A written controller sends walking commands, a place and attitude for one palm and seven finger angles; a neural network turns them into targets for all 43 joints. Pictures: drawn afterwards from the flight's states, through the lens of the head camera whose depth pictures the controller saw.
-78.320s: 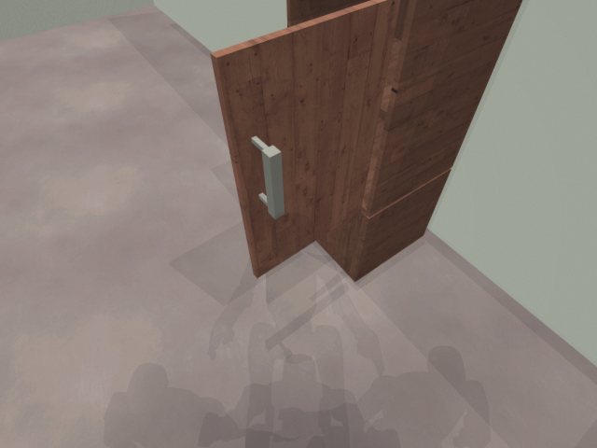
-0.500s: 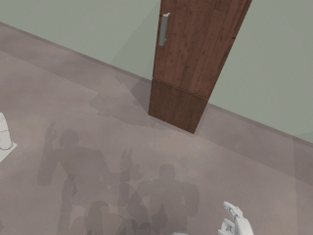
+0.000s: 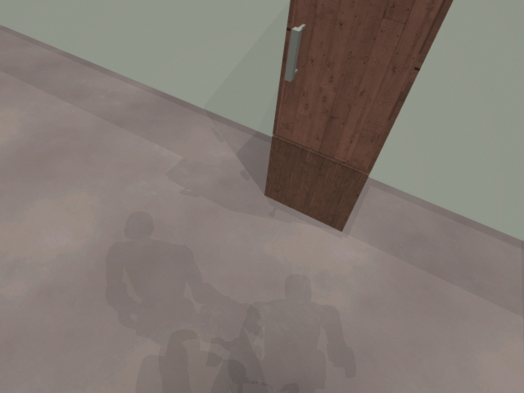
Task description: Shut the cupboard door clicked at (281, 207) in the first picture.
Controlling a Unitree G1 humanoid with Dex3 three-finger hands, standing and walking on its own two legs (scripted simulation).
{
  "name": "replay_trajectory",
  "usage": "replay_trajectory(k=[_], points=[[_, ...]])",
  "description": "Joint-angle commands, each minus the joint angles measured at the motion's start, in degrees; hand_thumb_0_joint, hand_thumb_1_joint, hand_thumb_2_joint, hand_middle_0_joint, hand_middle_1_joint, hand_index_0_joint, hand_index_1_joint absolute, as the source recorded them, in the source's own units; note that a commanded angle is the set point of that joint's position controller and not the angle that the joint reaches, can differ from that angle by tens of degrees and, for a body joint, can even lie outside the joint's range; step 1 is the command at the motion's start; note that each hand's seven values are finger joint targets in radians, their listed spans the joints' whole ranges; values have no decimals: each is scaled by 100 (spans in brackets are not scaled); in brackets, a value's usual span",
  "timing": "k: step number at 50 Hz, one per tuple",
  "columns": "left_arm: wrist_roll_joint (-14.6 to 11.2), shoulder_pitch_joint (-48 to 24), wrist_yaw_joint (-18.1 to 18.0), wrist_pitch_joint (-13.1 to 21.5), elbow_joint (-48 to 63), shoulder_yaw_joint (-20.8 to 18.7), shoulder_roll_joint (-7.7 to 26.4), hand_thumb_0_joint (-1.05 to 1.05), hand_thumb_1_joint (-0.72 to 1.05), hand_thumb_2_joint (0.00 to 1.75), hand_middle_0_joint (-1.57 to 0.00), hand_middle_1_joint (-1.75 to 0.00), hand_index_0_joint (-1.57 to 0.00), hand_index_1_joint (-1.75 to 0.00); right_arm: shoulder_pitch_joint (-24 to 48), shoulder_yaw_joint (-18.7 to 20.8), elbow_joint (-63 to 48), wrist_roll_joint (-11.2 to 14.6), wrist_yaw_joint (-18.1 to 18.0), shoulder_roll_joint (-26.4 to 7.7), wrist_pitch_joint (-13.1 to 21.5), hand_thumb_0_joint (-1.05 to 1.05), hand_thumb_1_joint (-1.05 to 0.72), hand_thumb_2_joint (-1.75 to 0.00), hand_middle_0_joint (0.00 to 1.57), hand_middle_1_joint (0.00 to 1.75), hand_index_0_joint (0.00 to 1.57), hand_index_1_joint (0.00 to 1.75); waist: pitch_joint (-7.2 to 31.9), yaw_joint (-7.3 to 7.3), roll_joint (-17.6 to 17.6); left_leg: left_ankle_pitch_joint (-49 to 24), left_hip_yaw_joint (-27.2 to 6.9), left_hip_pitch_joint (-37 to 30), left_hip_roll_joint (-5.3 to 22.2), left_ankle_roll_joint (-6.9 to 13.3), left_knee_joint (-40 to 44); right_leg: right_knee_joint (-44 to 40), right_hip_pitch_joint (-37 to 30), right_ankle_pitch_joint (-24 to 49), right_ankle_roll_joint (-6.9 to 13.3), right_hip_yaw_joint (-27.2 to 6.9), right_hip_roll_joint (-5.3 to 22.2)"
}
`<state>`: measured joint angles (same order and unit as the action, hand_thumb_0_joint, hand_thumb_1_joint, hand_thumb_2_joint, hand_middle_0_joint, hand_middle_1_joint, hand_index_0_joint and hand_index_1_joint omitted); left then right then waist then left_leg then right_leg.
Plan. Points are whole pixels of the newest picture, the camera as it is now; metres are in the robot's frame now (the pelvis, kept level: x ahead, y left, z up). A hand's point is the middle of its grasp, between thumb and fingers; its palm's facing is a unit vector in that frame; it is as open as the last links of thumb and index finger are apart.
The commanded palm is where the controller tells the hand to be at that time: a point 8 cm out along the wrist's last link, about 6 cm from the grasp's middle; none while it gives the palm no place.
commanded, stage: let the arm hang, fingers relaxed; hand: left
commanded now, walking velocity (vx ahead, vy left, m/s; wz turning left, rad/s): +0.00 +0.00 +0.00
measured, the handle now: (295, 53) +1.07 -0.05 +0.02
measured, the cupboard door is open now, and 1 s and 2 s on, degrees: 0 0 0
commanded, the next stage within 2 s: look to check the result in 0.74 s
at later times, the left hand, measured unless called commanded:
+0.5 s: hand out of the picture -0.03 +0.20 -0.16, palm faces +0.00 -0.98 -0.19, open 7.4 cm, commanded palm none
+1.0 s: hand out of the picture -0.03 +0.19 -0.17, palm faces -0.01 -0.99 -0.17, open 7.4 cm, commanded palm none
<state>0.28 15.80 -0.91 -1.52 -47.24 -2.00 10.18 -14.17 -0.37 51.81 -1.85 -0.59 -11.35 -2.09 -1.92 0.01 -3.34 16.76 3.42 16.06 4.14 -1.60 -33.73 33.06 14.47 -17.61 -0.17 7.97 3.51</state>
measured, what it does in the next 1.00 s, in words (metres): stands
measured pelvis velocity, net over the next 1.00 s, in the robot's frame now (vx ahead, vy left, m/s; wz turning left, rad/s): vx -0.01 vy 0.03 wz -0.07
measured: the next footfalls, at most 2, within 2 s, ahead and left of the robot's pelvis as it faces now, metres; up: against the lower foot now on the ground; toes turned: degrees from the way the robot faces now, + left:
none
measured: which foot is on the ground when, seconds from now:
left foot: down 0.00-1.00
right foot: down 0.00-1.00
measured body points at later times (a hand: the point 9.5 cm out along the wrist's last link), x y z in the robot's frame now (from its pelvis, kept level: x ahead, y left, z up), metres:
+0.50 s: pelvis -0.01 +0.03 +0.01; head -0.01 +0.02 +0.46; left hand -0.02 +0.25 -0.15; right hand -0.05 -0.18 -0.15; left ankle +0.01 +0.13 -0.73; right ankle +0.00 -0.12 -0.73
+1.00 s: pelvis -0.01 +0.03 +0.01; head -0.01 +0.03 +0.46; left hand -0.03 +0.24 -0.15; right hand -0.06 -0.16 -0.15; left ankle +0.01 +0.13 -0.73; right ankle +0.00 -0.12 -0.73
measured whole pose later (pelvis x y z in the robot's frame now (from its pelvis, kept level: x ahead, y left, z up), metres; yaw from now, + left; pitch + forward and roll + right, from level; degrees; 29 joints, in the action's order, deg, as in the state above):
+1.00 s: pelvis -0.01 +0.03 +0.01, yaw -4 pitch -2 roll +0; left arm 1.0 19.4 -2.1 -0.3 -65.9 -1.0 6.0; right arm -19.7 0.7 64.2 -0.7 -1.9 -5.7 -0.5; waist -1.8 0.4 0.3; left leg 12.4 8.8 10.2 2.0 1.2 -24.9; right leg 24.9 11.2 -11.3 -2.7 3.0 4.8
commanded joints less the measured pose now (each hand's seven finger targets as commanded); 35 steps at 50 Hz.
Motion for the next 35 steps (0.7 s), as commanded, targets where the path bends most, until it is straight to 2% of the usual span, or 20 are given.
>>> replay_trajectory(k=[1, 2, 4, 6, 13, 21, 32, 35], points=[[57, 281, -19, 190, -261, -86, 670, 0, 90, 90, -20, -30, -20, -30, -49, 163, -33, 33, -56, -416, 189, 0, -90, -90, 20, 30, 20, 30, 479, 45, 1330, -1279, -193, -378, 204, 134, 879, -1026, -572, 1389, 115, -659, 356], [50, 244, -12, 187, -392, -64, 671, 0, 90, 90, -20, -30, -20, -30, -81, 160, 55, 41, -63, -438, 191, 0, -90, -90, 20, 30, 20, 30, 418, 46, 1258, -1229, -200, -400, 227, 127, 973, -1093, -581, 1324, 107, -651, 337], [49, 204, -11, 184, -618, -41, 677, 0, 90, 90, -20, -30, -20, -30, -185, 176, 193, 64, -73, -472, 184, 0, -90, -90, 20, 30, 20, 30, 248, 52, 800, -1180, -226, -418, 283, 132, 1121, -1206, -583, 1254, 96, -601, 307], [46, 198, -8, 176, -845, -14, 619, 0, 90, 90, -20, -30, -20, -30, -276, 162, 375, 67, -86, -471, 200, 0, -90, -90, 20, 30, 20, 30, 97, 47, 510, -1131, -208, -453, 304, 146, 1276, -1273, -562, 1189, 66, -583, 305], [33, 382, -51, 158, -1379, 42, 479, 0, 90, 90, -20, -30, -20, -30, -573, 135, 847, 84, -91, -350, 197, 0, -90, -90, 20, 30, 20, 30, -282, 38, 33, -550, -158, -511, 263, 206, 1621, -1478, -366, 692, 15, -632, 302], [47, 606, -98, 131, -1648, 46, 326, 0, 90, 90, -20, -30, -20, -30, -832, 129, 1161, 89, -97, -110, 172, 0, -90, -90, 20, 30, 20, 30, -574, 28, 186, -48, -96, -351, 192, 223, 1781, -1466, -187, 379, -6, -666, 256], [65, 830, -135, 149, -1775, 25, 108, 0, 90, 90, -20, -30, -20, -30, -1066, 157, 1252, 96, -130, 98, 192, 0, -90, -90, 20, 30, 20, 30, -543, 40, 455, 72, -65, -267, 159, 243, 1707, -1383, -123, 409, 7, -676, 238], [73, 839, -144, 154, -1783, 17, 81, 0, 90, 90, -20, -30, -20, -30, -1105, 172, 1245, 98, -132, 122, 196, 0, -90, -90, 20, 30, 20, 30, -536, 51, 436, 110, -95, -237, 180, 248, 1722, -1334, -118, 444, 7, -660, 225]])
